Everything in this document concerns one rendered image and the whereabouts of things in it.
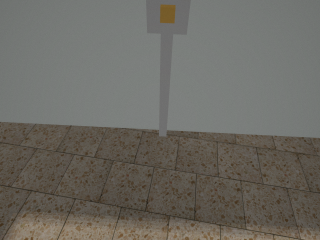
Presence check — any button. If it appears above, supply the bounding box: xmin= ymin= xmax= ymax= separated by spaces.
xmin=160 ymin=4 xmax=176 ymax=24

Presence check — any panel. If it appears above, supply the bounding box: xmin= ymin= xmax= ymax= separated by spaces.
xmin=146 ymin=0 xmax=191 ymax=137

